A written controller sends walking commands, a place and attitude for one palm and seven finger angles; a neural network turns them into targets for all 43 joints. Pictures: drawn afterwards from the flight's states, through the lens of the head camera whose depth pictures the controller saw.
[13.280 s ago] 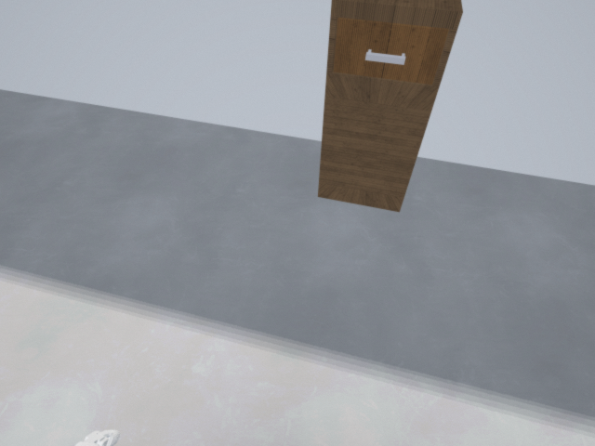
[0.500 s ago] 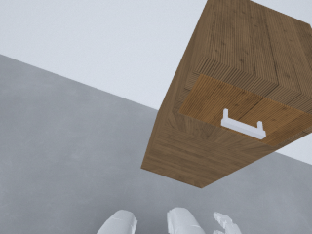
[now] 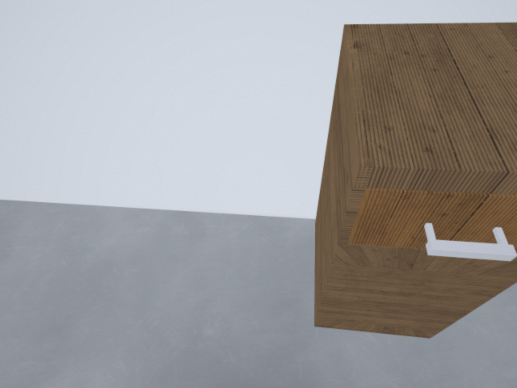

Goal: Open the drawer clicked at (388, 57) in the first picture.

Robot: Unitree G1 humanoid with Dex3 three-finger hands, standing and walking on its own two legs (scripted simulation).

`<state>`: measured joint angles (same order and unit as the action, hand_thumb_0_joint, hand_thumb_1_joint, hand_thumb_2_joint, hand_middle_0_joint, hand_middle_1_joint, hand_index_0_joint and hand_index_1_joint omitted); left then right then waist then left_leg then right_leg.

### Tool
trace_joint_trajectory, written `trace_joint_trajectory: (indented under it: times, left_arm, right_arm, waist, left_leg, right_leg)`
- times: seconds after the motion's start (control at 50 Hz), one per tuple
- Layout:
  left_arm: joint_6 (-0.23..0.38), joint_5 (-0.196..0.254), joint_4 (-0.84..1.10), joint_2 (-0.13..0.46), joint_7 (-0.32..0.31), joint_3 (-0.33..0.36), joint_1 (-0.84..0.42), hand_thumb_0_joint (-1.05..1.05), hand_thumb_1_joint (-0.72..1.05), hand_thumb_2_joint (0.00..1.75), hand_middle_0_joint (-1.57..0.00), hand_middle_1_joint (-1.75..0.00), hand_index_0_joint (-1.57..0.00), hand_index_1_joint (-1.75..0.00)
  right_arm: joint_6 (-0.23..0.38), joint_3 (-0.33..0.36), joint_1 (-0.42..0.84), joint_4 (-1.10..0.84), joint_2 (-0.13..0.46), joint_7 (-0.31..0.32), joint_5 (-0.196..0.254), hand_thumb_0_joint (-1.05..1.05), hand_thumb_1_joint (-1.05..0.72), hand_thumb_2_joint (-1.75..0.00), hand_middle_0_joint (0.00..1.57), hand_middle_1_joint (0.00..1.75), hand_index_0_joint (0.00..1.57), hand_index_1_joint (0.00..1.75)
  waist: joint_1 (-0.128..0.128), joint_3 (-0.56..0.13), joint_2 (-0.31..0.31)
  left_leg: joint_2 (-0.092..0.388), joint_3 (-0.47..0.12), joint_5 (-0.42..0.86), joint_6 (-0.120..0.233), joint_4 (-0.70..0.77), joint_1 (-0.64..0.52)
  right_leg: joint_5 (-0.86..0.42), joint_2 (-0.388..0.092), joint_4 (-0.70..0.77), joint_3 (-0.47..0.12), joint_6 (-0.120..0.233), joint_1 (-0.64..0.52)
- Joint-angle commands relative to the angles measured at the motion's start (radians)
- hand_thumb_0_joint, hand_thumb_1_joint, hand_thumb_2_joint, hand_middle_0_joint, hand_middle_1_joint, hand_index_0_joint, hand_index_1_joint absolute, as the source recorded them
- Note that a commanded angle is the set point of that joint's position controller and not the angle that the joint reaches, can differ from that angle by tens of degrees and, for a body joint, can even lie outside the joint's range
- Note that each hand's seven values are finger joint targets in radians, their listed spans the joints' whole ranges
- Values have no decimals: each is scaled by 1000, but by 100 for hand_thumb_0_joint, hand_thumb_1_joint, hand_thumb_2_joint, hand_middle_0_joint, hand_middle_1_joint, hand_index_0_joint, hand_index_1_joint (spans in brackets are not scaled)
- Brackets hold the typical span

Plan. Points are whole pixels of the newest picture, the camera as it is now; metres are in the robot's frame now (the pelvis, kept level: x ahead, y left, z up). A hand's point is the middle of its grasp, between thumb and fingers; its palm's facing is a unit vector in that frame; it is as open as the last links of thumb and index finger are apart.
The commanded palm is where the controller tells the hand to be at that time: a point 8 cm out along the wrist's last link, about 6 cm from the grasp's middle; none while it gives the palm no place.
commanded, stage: relax the arm and regain balance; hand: left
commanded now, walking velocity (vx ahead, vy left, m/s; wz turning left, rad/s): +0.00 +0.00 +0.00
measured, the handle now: (466, 240) +0.38 -0.31 -0.02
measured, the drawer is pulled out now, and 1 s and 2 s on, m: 0.00 0.00 0.00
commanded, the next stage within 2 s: come to a stop and stand still in 0.78 s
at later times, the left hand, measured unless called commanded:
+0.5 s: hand out of the picture +0.06 +0.18 -0.14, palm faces -0.04 -0.95 -0.31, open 16.2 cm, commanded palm none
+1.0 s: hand out of the picture -0.02 +0.22 -0.15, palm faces +0.00 -0.93 -0.36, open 16.3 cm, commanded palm none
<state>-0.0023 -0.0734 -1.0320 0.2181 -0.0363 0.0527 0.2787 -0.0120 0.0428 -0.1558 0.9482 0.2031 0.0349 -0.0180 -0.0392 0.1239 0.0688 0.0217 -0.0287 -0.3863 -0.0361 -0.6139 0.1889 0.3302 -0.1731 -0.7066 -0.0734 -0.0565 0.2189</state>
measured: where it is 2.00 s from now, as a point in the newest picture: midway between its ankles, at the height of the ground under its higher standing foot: outside the picture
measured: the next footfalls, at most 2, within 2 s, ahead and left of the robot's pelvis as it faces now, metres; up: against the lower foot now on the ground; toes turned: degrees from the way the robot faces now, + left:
none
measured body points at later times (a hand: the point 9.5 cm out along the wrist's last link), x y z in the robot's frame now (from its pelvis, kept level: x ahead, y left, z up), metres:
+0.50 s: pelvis -0.05 -0.03 +0.01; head -0.02 -0.06 +0.45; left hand +0.07 +0.23 -0.12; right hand -0.01 -0.31 -0.15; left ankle -0.03 +0.15 -0.72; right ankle -0.05 -0.22 -0.72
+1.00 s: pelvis -0.07 -0.03 +0.00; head -0.05 -0.04 +0.45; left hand -0.02 +0.26 -0.13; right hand -0.03 -0.30 -0.15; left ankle -0.03 +0.15 -0.72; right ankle -0.05 -0.22 -0.72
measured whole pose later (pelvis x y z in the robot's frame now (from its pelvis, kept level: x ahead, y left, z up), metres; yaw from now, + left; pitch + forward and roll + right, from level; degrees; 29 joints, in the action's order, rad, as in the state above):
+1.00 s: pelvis -0.07 -0.03 +0.00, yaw -1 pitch -3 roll +0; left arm -0.01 -0.02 -1.05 0.30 -0.02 0.05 0.20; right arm -0.02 0.03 -0.21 1.01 0.26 -0.01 -0.01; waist 0.00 0.10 0.02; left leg 0.08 -0.04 -0.26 -0.07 -0.57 0.27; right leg 0.27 -0.14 -0.57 0.02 -0.11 0.25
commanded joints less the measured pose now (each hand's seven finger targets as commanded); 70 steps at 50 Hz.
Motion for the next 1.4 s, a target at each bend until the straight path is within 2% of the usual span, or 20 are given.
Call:
trace_joint_trajectory:
  times: [0.0, 0.1, 0.14, 0.24, 0.4, 0.44, 0.5, 0.9, 0.92, 0.94, 0.96, 1.0, 1.02, 1.04, 1.06, 1.08, 1.12, 1.16, 1.24, 1.38]
  left_arm:
    - [9, 68, 84, 143, -2, 32, 1, 0, -50, 30, -15, -30, -15, -30]
    - [21, 52, 93, 237, 6, 58, -19, 0, -50, 30, -15, -30, -15, -30]
    - [19, 49, 112, 269, 8, 60, -40, 0, -50, 30, -15, -30, -15, -30]
    - [4, 49, 149, 275, 12, 49, -130, 0, -50, 30, -15, -30, -15, -30]
    - [0, 44, 127, 278, 21, 43, -171, 0, -50, 30, -15, -30, -15, -30]
    - [-1, 45, 113, 273, 24, 40, -154, 0, -50, 30, -15, -30, -15, -30]
    - [-4, 39, 106, 243, 26, 48, -157, 0, -50, 30, -15, -30, -15, -30]
    - [-3, 45, 52, 267, 31, 44, -135, 0, -50, 30, -15, -30, -15, -30]
    - [34, 63, 10, 186, -7, 7, 16, 0, -50, 30, -15, -30, -15, -30]
    - [39, 60, 47, 224, -8, 3, -55, 0, -50, 30, -15, -30, -15, -30]
    - [31, 57, 53, 201, -8, -1, -61, 0, -50, 30, -15, -30, -15, -30]
    - [10, 63, 70, 146, 3, -22, -70, 0, -50, 30, -15, -30, -15, -30]
    - [8, 66, 66, 150, 5, -26, -42, 0, -50, 30, -15, -30, -15, -30]
    - [12, 65, 50, 168, 8, -22, -6, 0, -50, 30, -15, -30, -15, -30]
    - [17, 61, 42, 194, 10, -22, -5, 0, -50, 30, -15, -30, -15, -30]
    - [19, 60, 44, 213, 13, -25, -34, 0, -50, 30, -15, -30, -15, -30]
    - [9, 57, 65, 213, 17, -21, -72, 0, -50, 30, -15, -30, -15, -30]
    - [0, 58, 68, 198, 17, -22, -47, 0, -50, 30, -15, -30, -15, -30]
    - [5, 57, 60, 199, 17, -20, -13, 0, -50, 30, -15, -30, -15, -30]
    - [9, 58, 57, 198, 17, -15, -10, 0, -50, 30, -15, -30, -15, -30]
  right_arm:
    - [18, 34, -123, -25, 184, 5, 0, 0, -90, -90, 20, 30, 20, 30]
    - [14, 33, -71, -58, 179, -9, -2, 0, -90, -90, 20, 30, 20, 30]
    - [15, 31, -48, -65, 189, -14, -5, 0, -90, -90, 20, 30, 20, 30]
    - [9, 31, -24, -56, 228, -23, -4, 0, -90, -90, 20, 30, 20, 30]
    - [2, 20, -33, -27, 218, -29, 0, 0, -90, -90, 20, 30, 20, 30]
    - [0, 17, -24, -22, 206, -29, -3, 0, -90, -90, 20, 30, 20, 30]
    - [0, 17, -54, -6, 189, -29, -4, 0, -90, -90, 20, 30, 20, 30]
    - [5, 25, -61, 27, 203, -29, -1, 0, -90, -90, 20, 30, 20, 30]
    - [35, 24, -80, -7, 202, -30, 11, 0, -90, -90, 20, 30, 20, 30]
    - [31, 1, -119, -34, 107, -44, 11, 0, -90, -90, 20, 30, 20, 30]
    - [31, -7, -131, -28, 115, -46, 9, 0, -90, -90, 20, 30, 20, 30]
    - [34, -2, -155, -34, 171, -46, -7, 0, -90, -90, 20, 30, 20, 30]
    - [26, 1, -111, -38, 194, -39, -5, 0, -90, -90, 20, 30, 20, 30]
    - [21, -4, -75, -55, 180, -37, -3, 0, -90, -90, 20, 30, 20, 30]
    - [15, -8, -67, -64, 157, -39, -1, 0, -90, -90, 20, 30, 20, 30]
    - [11, -9, -102, -64, 144, -41, 1, 0, -90, -90, 20, 30, 20, 30]
    - [14, -6, -167, -39, 158, -44, -3, 0, -90, -90, 20, 30, 20, 30]
    - [16, -1, -148, -37, 176, -43, -5, 0, -90, -90, 20, 30, 20, 30]
    - [18, -3, -143, -33, 153, -38, -4, 0, -90, -90, 20, 30, 20, 30]
    - [23, -2, -161, -6, 150, -35, -2, 0, -90, -90, 20, 30, 20, 30]
  waist:
    - [38, -66, 91]
    - [5, -112, -68]
    - [5, -146, -85]
    - [16, -163, -50]
    - [35, -116, -110]
    - [36, -91, -143]
    - [45, -73, -101]
    - [38, -64, -89]
    - [21, -298, -207]
    - [65, -317, -228]
    - [67, -274, -128]
    - [66, -158, 286]
    - [38, -81, 284]
    - [11, -52, 145]
    - [18, -34, -43]
    - [49, -31, -153]
    - [72, -30, -72]
    - [51, 0, 1]
    - [39, -12, -77]
    - [43, -44, -95]
  left_leg:
    - [76, -52, 995, 98, 146, -74]
    - [28, 13, 625, 67, 129, 58]
    - [18, 31, 569, 61, 125, 27]
    - [44, 19, 590, 65, 151, -12]
    - [37, 35, 311, 55, 166, 23]
    - [31, 43, 241, 51, 154, -4]
    - [37, 34, 194, 52, 161, 17]
    - [49, -1, 173, 53, 189, 48]
    - [64, 62, 216, 20, -20, 59]
    - [10, 73, 103, 25, 24, 81]
    - [26, 66, 178, 36, 72, 33]
    - [102, -59, 399, 67, 187, 90]
    - [116, -79, 352, 89, 211, 181]
    - [94, -53, 271, 89, 169, 211]
    - [49, 0, 182, 64, 115, 194]
    - [24, 26, 109, 50, 105, 140]
    - [37, 5, 105, 53, 152, 114]
    - [54, -38, -19, 63, 224, 186]
    - [37, -21, 7, 61, 205, 170]
    - [41, 1, 118, 57, 174, 117]
  right_leg:
    - [-235, 120, 51, 150, 28, -30]
    - [-557, 37, 131, 135, 64, -215]
    - [-595, 8, 121, 126, 66, -185]
    - [-395, 36, 134, 139, 40, -138]
    - [-181, 35, 235, 112, 33, -74]
    - [-86, 21, 282, 79, 39, 9]
    - [23, 33, 299, 88, 40, 30]
    - [94, 44, 307, 99, 41, 37]
    - [-454, -21, 273, 6, 22, -119]
    - [-356, -70, 242, 27, 58, -139]
    - [-204, -32, 204, 67, 60, -44]
    - [51, 104, 81, 159, 27, 25]
    - [110, 126, 117, 159, 24, 11]
    - [54, 108, 183, 137, 35, -4]
    - [20, 69, 250, 84, 45, 31]
    - [74, 37, 294, 44, 55, 100]
    - [138, 61, 254, 83, 36, 130]
    - [170, 90, 229, 101, 24, 105]
    - [138, 76, 257, 66, 34, 95]
    - [75, 65, 260, 59, 34, 95]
